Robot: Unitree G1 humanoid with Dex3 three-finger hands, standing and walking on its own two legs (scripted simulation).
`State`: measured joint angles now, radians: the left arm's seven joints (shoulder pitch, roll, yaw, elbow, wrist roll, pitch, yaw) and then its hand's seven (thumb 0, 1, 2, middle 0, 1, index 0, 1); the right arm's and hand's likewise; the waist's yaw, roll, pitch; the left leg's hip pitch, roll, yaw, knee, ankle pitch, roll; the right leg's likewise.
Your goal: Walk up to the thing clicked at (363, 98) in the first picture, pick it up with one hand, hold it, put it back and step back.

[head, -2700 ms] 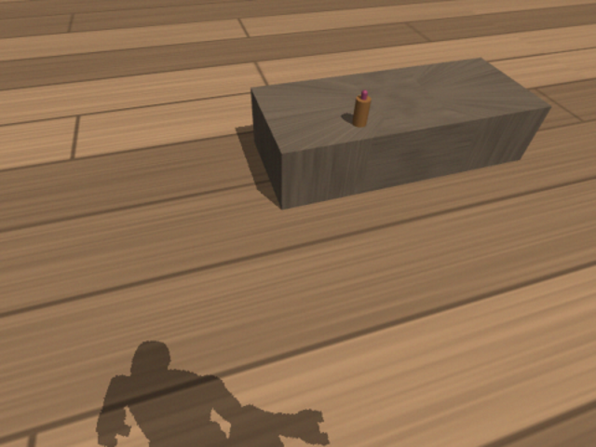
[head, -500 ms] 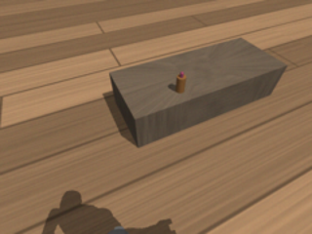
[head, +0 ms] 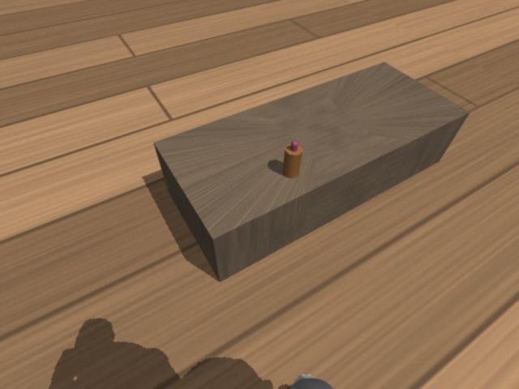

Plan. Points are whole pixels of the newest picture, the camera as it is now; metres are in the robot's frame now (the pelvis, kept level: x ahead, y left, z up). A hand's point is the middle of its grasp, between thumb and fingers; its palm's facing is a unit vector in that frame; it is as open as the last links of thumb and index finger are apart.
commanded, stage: walk up
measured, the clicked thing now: (292, 157) +0.94 -0.18 -0.36
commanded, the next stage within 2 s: none
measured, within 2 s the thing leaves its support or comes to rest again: neither
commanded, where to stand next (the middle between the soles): +0.31 +0.03 m, yaw +0 degrees
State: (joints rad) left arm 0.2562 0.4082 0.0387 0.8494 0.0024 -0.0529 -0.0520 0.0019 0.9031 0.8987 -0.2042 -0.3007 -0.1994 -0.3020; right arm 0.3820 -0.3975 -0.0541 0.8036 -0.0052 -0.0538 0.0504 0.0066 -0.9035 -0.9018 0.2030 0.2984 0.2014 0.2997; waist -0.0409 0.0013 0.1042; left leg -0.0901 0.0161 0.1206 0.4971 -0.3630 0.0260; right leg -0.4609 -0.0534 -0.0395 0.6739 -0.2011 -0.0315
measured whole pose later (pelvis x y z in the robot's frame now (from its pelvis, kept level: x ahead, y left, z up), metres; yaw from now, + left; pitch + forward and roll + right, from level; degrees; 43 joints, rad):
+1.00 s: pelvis +0.22 +0.06 -0.01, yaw -2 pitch -3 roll -1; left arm 0.19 0.36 0.03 0.94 0.01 0.00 -0.01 0.00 0.90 0.90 -0.20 -0.30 -0.20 -0.30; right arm 0.21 -0.39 -0.02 0.87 0.01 -0.02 -0.01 0.01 -0.90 -0.90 0.20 0.30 0.20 0.30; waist -0.01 0.04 0.15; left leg -0.30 0.08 0.09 0.71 -0.35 0.01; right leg -0.32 0.01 -0.03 0.65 -0.27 -0.02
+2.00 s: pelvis +0.25 +0.05 +0.02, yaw +0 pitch -2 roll +0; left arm 0.08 0.34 0.01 1.15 0.00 0.01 -0.02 0.00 0.90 0.90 -0.20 -0.30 -0.20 -0.30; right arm 0.07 -0.35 0.00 1.12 -0.01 -0.03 0.00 0.01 -0.91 -0.90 0.20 0.30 0.20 0.30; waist 0.02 0.01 0.05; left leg -0.10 0.03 0.04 0.33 -0.20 -0.01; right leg -0.14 -0.01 -0.05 0.32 -0.16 -0.01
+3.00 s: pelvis +0.26 +0.05 +0.02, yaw +0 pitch -2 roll +0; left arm 0.09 0.34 0.00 1.15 0.01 -0.01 -0.01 0.00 0.90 0.90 -0.21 -0.30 -0.20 -0.30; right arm 0.10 -0.35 0.00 1.14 -0.01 -0.01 0.00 0.01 -0.91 -0.90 0.20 0.30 0.20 0.30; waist 0.00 0.02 0.04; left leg -0.07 0.03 0.03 0.29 -0.18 -0.02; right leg -0.11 0.00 -0.05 0.29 -0.15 -0.01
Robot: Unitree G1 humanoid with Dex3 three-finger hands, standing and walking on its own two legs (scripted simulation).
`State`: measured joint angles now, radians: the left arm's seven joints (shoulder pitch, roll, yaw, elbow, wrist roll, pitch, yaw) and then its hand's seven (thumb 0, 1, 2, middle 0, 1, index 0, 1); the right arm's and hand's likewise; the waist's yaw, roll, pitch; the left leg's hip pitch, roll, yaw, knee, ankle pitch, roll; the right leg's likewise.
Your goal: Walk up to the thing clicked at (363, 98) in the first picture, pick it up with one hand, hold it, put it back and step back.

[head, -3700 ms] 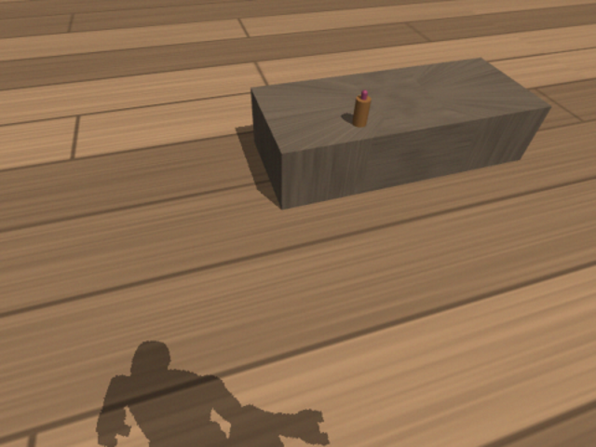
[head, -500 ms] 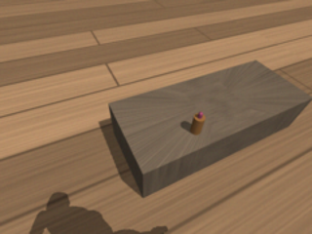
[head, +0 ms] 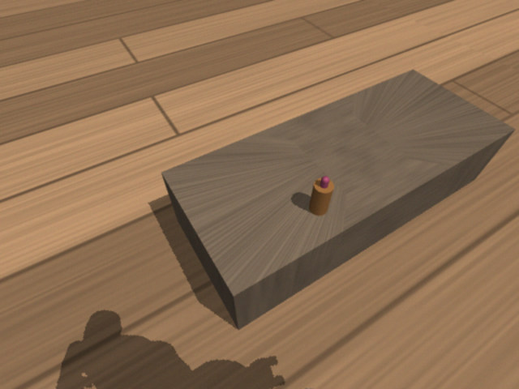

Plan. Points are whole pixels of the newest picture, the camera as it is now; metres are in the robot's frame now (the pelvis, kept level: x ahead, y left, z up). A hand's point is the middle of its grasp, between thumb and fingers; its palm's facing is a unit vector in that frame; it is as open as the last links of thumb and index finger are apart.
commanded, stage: walk up
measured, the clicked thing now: (321, 193) +0.73 -0.22 -0.34
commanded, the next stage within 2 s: stand in 1.74 s
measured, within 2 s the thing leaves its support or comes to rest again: neither
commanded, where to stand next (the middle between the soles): +0.09 -0.03 m, yaw +2 degrees
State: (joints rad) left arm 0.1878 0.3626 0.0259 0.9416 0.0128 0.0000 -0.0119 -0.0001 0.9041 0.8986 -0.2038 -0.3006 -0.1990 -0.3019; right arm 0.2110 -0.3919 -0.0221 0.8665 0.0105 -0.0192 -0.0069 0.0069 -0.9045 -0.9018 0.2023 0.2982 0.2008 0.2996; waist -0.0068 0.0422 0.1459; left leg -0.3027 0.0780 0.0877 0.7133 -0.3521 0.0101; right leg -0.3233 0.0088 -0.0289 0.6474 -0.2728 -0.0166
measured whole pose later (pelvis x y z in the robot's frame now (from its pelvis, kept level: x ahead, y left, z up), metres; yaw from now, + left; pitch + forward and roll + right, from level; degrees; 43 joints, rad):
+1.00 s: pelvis +0.04 +0.00 +0.03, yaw +2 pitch -2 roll +0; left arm 0.08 0.34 0.01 1.15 0.00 0.01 -0.02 0.00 0.90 0.90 -0.20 -0.30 -0.20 -0.30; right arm 0.07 -0.35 0.00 1.12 -0.01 -0.03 0.00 0.01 -0.91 -0.90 0.20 0.30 0.20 0.30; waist 0.02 0.01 0.05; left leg -0.10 0.03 0.04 0.33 -0.20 -0.01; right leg -0.14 -0.01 -0.05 0.32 -0.16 -0.01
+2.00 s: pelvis +0.04 -0.01 +0.03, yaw +2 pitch -2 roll +0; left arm 0.09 0.34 0.00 1.15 0.01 -0.01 -0.01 0.00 0.90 0.90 -0.21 -0.30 -0.20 -0.30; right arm 0.10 -0.35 0.00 1.14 -0.01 -0.01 0.00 0.01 -0.91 -0.90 0.20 0.30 0.20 0.30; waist 0.00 0.02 0.04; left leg -0.07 0.03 0.03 0.29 -0.18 -0.02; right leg -0.11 0.00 -0.05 0.29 -0.15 -0.01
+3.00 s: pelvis +0.05 -0.01 +0.03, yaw +2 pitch -2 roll +0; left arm 0.10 0.35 -0.01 1.15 0.01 -0.01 0.00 0.00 0.90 0.90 -0.21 -0.30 -0.20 -0.30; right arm 0.11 -0.36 0.01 1.14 -0.01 -0.01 0.00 0.01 -0.91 -0.90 0.20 0.30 0.20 0.30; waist 0.00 0.02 0.04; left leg -0.07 0.03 0.02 0.29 -0.19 -0.02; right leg -0.11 -0.01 -0.06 0.29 -0.16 -0.01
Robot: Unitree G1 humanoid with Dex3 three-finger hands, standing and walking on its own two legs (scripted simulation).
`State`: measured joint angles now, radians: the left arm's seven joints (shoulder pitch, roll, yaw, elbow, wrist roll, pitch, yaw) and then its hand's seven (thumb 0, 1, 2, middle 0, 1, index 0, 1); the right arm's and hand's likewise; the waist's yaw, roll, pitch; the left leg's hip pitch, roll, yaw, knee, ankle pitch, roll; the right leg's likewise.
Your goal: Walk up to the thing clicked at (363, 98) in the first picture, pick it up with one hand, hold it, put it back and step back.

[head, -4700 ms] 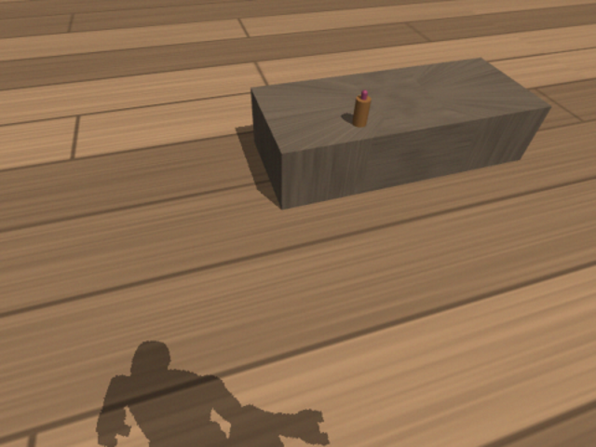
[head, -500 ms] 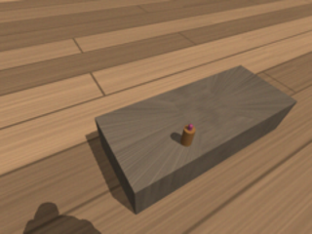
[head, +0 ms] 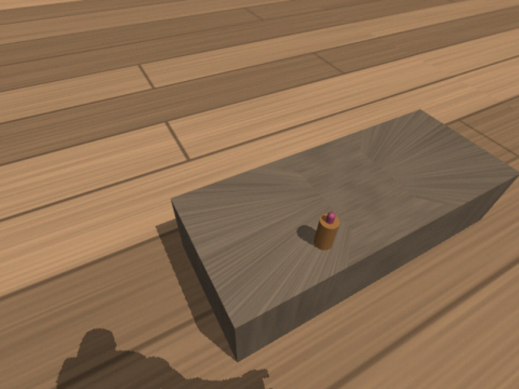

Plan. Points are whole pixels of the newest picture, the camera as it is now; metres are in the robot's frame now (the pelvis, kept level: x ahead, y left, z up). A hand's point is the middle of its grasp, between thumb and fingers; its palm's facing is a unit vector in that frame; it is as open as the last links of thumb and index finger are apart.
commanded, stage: walk up
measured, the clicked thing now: (327, 228) +0.69 -0.23 -0.37
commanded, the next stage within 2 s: stand in 0.74 s
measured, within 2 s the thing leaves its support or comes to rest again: neither
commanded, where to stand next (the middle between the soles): +0.06 -0.02 m, yaw +0 degrees
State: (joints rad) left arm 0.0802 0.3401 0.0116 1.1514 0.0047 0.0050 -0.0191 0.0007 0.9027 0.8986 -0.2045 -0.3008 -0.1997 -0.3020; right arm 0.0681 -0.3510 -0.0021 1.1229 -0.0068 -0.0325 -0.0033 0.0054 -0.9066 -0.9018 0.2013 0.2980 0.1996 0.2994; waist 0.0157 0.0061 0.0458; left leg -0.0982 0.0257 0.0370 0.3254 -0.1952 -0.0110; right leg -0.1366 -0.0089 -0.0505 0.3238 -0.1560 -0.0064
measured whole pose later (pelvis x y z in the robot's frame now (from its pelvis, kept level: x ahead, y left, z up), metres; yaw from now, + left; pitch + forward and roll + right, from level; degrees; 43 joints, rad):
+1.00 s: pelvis +0.00 -0.01 +0.00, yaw +0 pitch -2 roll +0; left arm 0.09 0.34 0.00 1.15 0.01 -0.01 -0.01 0.00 0.90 0.90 -0.21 -0.30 -0.20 -0.30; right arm 0.10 -0.35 0.00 1.14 -0.01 -0.01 0.00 0.01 -0.91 -0.90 0.20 0.30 0.20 0.30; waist 0.00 0.02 0.04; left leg -0.07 0.03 0.03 0.29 -0.18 -0.02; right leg -0.11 0.00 -0.05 0.29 -0.15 -0.01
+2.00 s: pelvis +0.01 +0.00 +0.00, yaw +1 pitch -2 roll +0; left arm 0.10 0.35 -0.01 1.15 0.01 -0.01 0.00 0.00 0.90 0.90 -0.21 -0.30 -0.20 -0.30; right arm 0.11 -0.36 0.01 1.14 -0.01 -0.01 0.00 0.01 -0.91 -0.90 0.20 0.30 0.20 0.30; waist 0.00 0.02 0.04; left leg -0.07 0.03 0.02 0.29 -0.19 -0.02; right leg -0.11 -0.01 -0.06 0.29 -0.16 -0.01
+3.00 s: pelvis +0.02 +0.00 +0.00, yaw +1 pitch -2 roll +0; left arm 0.11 0.35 0.00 1.14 0.01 -0.01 0.00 0.00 0.90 0.90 -0.21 -0.30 -0.20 -0.30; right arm 0.11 -0.35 0.01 1.13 -0.01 -0.01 0.00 0.01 -0.91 -0.90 0.20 0.30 0.20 0.30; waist 0.00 0.01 0.05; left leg -0.06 0.02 0.03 0.28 -0.20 -0.01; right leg -0.09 -0.01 -0.06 0.29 -0.16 0.00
